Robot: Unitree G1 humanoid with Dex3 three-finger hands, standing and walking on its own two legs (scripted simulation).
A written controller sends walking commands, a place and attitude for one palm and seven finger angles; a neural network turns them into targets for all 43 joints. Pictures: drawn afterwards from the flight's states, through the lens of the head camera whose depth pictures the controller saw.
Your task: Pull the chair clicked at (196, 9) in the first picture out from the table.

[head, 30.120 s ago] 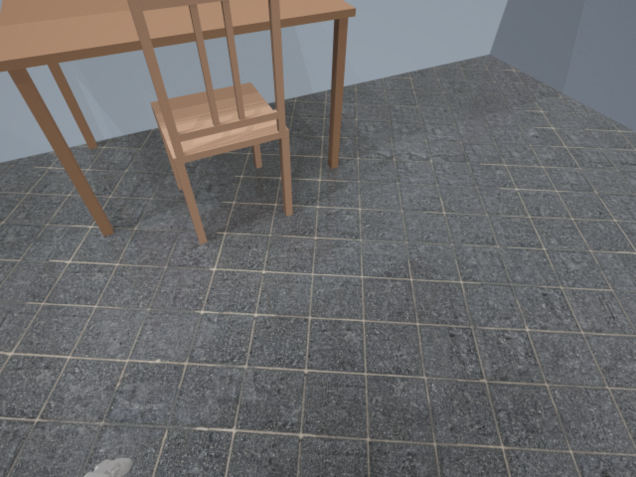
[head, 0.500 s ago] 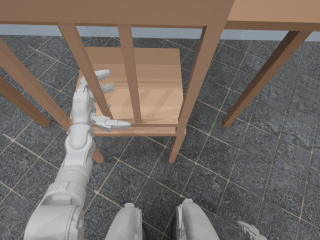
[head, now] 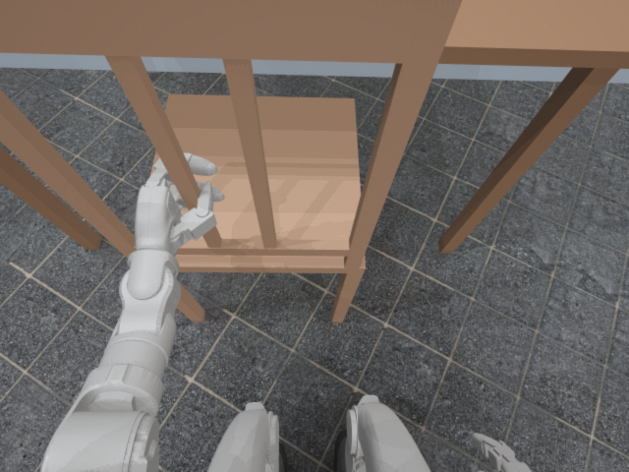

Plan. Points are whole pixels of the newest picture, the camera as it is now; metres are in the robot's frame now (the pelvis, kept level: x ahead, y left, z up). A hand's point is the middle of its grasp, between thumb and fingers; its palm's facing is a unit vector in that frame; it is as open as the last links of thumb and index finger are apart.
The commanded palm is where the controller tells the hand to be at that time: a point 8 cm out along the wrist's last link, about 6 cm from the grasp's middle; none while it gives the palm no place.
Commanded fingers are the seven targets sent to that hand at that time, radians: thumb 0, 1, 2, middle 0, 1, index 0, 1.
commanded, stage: hook a spindle and tug to test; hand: left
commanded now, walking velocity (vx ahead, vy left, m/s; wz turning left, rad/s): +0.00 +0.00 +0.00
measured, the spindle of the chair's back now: (184, 180) +0.46 +0.15 +0.05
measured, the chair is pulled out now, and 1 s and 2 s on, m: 0.00 0.03 0.15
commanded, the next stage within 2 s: step backward, pulling the chair out in 0.52 s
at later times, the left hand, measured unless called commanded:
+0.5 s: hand (208, 226) +0.41 +0.13 +0.02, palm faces -0.05 -1.00 -0.01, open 5.2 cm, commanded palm +0.37 +0.18 +0.01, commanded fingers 0.00 0.90 0.90 -0.50 -1.45 -0.50 -1.45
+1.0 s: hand (205, 225) +0.40 +0.13 +0.03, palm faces -0.04 -0.99 -0.12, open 5.1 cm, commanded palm +0.38 +0.18 +0.03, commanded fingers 0.00 0.90 0.90 -0.50 -1.45 -0.50 -1.45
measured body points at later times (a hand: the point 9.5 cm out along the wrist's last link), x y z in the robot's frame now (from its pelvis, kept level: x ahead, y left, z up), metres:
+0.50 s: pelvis +0.03 +0.01 +0.01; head +0.16 +0.01 +0.44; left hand +0.41 +0.18 +0.02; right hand +0.13 -0.24 -0.11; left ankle +0.00 +0.09 -0.63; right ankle +0.02 -0.10 -0.63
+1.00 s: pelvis +0.04 +0.02 +0.10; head +0.15 +0.02 +0.54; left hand +0.40 +0.18 +0.04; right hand +0.13 -0.24 -0.03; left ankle +0.00 +0.09 -0.63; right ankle +0.02 -0.10 -0.63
